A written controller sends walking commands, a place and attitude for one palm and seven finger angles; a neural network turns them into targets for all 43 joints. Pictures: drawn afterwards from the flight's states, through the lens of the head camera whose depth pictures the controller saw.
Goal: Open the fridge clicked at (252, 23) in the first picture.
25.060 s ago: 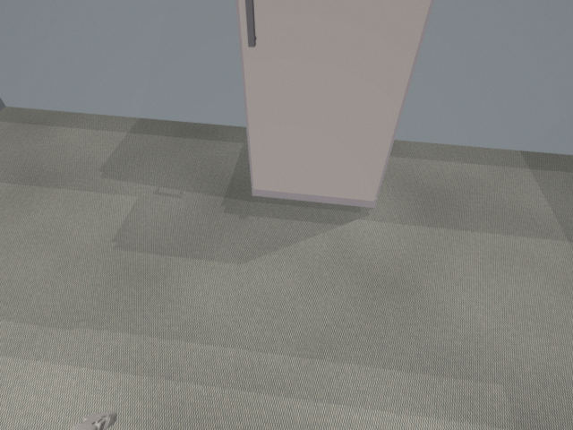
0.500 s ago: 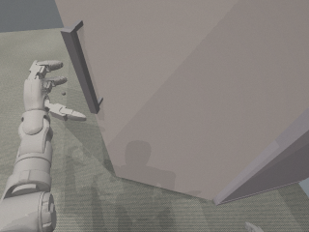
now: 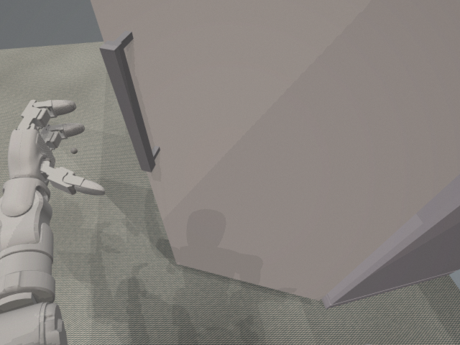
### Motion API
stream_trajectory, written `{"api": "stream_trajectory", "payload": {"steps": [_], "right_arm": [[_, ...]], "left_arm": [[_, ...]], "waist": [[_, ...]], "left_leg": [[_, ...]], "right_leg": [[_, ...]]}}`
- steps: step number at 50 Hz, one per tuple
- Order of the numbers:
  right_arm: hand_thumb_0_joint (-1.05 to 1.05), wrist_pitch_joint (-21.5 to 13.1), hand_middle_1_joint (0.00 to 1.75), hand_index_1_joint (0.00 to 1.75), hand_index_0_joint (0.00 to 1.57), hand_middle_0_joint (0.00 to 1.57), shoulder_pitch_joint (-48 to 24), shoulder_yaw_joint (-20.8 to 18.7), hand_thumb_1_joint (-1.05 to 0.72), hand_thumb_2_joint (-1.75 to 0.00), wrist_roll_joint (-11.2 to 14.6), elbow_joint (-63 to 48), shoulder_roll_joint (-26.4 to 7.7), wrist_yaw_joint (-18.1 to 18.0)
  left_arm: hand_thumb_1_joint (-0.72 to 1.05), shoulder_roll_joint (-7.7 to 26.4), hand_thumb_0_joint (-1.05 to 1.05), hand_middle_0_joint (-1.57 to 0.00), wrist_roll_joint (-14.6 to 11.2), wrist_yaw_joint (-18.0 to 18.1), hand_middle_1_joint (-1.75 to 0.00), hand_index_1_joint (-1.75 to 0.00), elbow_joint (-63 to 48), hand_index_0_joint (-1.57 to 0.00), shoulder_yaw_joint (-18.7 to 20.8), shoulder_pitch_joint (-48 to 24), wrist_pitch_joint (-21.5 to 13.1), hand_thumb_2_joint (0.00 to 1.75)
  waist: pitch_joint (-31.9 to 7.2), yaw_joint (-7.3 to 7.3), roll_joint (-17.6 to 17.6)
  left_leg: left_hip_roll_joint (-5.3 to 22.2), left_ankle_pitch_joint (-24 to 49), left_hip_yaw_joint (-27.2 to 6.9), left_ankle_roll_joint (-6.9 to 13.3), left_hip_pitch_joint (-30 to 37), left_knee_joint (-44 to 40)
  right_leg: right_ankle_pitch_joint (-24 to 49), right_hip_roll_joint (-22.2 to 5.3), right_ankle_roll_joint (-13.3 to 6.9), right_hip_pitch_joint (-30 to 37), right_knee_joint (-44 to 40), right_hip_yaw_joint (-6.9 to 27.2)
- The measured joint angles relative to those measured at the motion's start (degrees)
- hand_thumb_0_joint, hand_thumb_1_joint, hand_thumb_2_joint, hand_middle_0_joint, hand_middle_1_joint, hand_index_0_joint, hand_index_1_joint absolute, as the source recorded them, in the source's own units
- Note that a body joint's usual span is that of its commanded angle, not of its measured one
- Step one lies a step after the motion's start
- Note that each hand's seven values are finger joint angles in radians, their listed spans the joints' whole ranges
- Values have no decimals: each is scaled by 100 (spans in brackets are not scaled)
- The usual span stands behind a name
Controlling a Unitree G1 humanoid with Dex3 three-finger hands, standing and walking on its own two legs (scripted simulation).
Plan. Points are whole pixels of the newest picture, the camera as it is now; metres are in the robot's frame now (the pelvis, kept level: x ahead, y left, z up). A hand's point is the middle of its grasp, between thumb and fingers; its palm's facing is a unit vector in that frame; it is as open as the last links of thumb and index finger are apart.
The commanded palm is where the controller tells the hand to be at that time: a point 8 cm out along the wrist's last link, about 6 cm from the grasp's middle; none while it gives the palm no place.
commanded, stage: slip the hand off the handle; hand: left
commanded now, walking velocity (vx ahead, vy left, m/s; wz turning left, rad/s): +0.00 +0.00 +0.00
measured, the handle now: (138, 112) +0.46 +0.18 +0.16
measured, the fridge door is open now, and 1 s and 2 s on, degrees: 63 63 63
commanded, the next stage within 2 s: draw the hand back to the body in 0.52 s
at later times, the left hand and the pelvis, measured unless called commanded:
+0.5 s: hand (55, 204) +0.29 +0.27 +0.13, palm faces +0.28 -0.95 -0.12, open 14.7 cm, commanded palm +0.25 +0.31 +0.13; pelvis -0.01 -0.01 +0.00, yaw +2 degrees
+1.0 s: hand (35, 223) +0.25 +0.26 +0.15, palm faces +0.15 -0.99 -0.02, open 14.7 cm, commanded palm +0.21 +0.30 +0.15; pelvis -0.01 -0.02 +0.01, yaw +1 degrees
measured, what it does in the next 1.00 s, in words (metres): stands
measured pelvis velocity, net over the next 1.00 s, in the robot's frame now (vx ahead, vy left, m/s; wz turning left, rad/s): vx -0.01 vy -0.02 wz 0.03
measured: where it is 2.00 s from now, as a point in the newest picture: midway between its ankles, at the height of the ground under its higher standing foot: outside the picture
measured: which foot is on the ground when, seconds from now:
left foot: down 0.00-1.00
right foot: down 0.00-1.00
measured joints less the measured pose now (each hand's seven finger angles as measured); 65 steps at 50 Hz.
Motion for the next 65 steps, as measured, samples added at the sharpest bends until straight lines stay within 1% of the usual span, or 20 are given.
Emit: {"api": "stream_trajectory", "payload": {"steps": [5,11,18,22,29,33,34,36,38,39,41,44,46,49,52,58,59,61,63,65], "right_arm": [[1,-52,30,30,20,21,-47,14,-90,-90,-8,-94,29,10],[2,-208,30,30,20,21,-259,75,-90,-90,-27,-152,122,-7],[2,-430,30,30,20,21,-539,157,-90,-90,8,-153,124,-108],[2,-556,30,30,20,21,-659,186,-90,-90,17,-171,118,-145],[2,-728,30,30,20,21,-721,225,-90,-90,13,-192,111,-183],[2,-797,30,30,20,21,-716,251,-90,-90,10,-106,102,-241],[2,-814,30,30,20,21,-719,279,-90,-90,44,-62,90,-271],[2,-859,30,30,20,21,-691,340,-90,-90,129,1,56,-371],[2,-925,30,30,20,21,-626,378,-90,-90,172,-10,26,-461],[2,-966,30,30,20,21,-594,382,-90,-90,179,-37,16,-480],[2,-1054,30,30,20,21,-529,367,-90,-90,188,-118,-1,-476],[2,-1169,30,30,20,21,-441,321,-90,-90,199,-220,-22,-411],[2,-1213,30,30,20,21,-395,295,-90,-90,213,-257,-41,-365],[2,-1261,30,30,20,21,-364,263,-90,-90,226,-271,-70,-337],[2,-1324,30,30,20,21,-372,246,-90,-90,226,-247,-82,-365],[2,-1501,30,30,20,21,-522,313,-90,-90,199,-119,-15,-457],[2,-1510,30,30,20,21,-564,311,-90,-90,138,-98,10,-442],[2,-1480,30,30,20,21,-667,310,-90,-90,26,-70,66,-381],[2,-1409,30,30,20,21,-754,307,-90,-90,-42,-66,119,-324],[2,-1319,30,30,20,21,-800,299,-90,-90,-91,-57,160,-281]], "left_arm": [[-55,-320,-1,-25,-17,217,-115,-115,-771,-26,-98,647,213,20],[-55,-511,-1,-25,-42,404,-115,-115,-1565,-26,-149,1331,257,20],[-55,-560,-1,-25,-169,349,-115,-115,-1956,-26,-334,1622,458,20],[-55,-604,-1,-25,-226,286,-115,-115,-2148,-26,-405,1789,537,20],[-55,-660,-1,-25,-289,230,-115,-115,-2502,-26,-415,2199,557,20],[-55,-614,-1,-25,-305,198,-115,-115,-2432,-26,-351,2154,545,20],[-55,-590,-1,-25,-467,42,-115,-115,-2334,-26,-306,2093,596,20],[-55,-524,-1,-25,-818,-480,-115,-115,-2128,-26,-206,1964,898,20],[-55,-397,-1,-25,-984,-934,-115,-115,-2046,-26,-144,1926,1232,20],[-55,-327,-1,-25,-1027,-1077,-115,-115,-2066,-26,-113,1951,1352,20],[-55,-229,-1,-25,-1122,-1208,-115,-115,-2187,-26,-31,2059,1488,20],[-55,-211,-1,-25,-1271,-1193,-115,-115,-2454,-26,128,2291,1563,20],[-55,-247,-1,-25,-1319,-1155,-115,-115,-2634,-26,210,2468,1626,20],[-55,-330,-1,-25,-1300,-1084,-115,-115,-2930,-26,223,2746,1761,20],[-55,-448,-1,-25,-1231,-1001,-115,-115,-3271,-25,140,2981,1857,20],[-52,-579,-1,-25,-1149,-860,-113,-113,-3759,-25,-33,3135,1865,21],[-50,-554,-1,-25,-933,-636,-112,-112,-3876,-25,-95,3162,1837,22],[-47,-519,-1,-25,-514,42,-110,-109,-4133,-25,-229,3285,1706,24],[-42,-559,-1,-25,-211,629,-107,-107,-4381,-25,-313,3465,1596,26],[-36,-619,-1,-24,11,1035,-104,-103,-4607,-25,-380,3672,1516,29]], "waist": [[-1,32,11],[10,116,-6],[56,300,46],[68,373,60],[110,421,69],[165,430,57],[193,421,62],[238,399,91],[229,368,121],[216,347,133],[184,309,158],[128,288,176],[91,300,180],[86,344,184],[120,409,188],[218,515,177],[242,523,178],[303,510,170],[369,504,157],[412,518,144]], "left_leg": [[-29,-6,38,25,138,-39],[-35,-3,29,15,302,-59],[-76,53,-93,-7,438,-84],[-88,101,-134,-27,498,-129],[-75,154,-178,-74,592,-188],[-64,180,-225,-105,600,-192],[-59,189,-241,-113,628,-204],[-48,214,-269,-124,749,-274],[-39,238,-265,-128,873,-364],[-35,247,-250,-130,928,-407],[-26,260,-210,-134,1012,-480],[-21,272,-149,-138,1093,-564],[-23,274,-123,-136,1128,-599],[-33,270,-116,-129,1179,-623],[-45,266,-139,-121,1237,-631],[-73,282,-203,-112,1375,-676],[-72,292,-210,-111,1410,-701],[-79,344,-207,-116,1486,-809],[-93,407,-178,-107,1566,-940],[-107,458,-142,-92,1643,-1062]], "right_leg": [[-7,-27,28,117,-19,37],[-18,-32,23,278,-20,29],[-22,-67,-2,469,-32,-93],[-11,-76,-23,531,-41,-133],[-10,-60,-70,613,-42,-176],[-14,-47,-100,629,-26,-220],[-9,-40,-109,665,-42,-236],[21,-22,-120,808,-139,-266],[52,-7,-128,931,-236,-266],[64,-1,-129,975,-273,-253],[81,9,-129,1031,-326,-216],[92,15,-124,1067,-368,-159],[90,14,-119,1082,-381,-134],[83,6,-110,1130,-400,-128],[82,-4,-103,1211,-430,-151],[97,-25,-93,1401,-518,-217],[110,-22,-92,1445,-557,-224],[166,-22,-81,1523,-669,-225],[226,-30,-76,1581,-776,-202],[275,-39,-67,1633,-871,-171]]}}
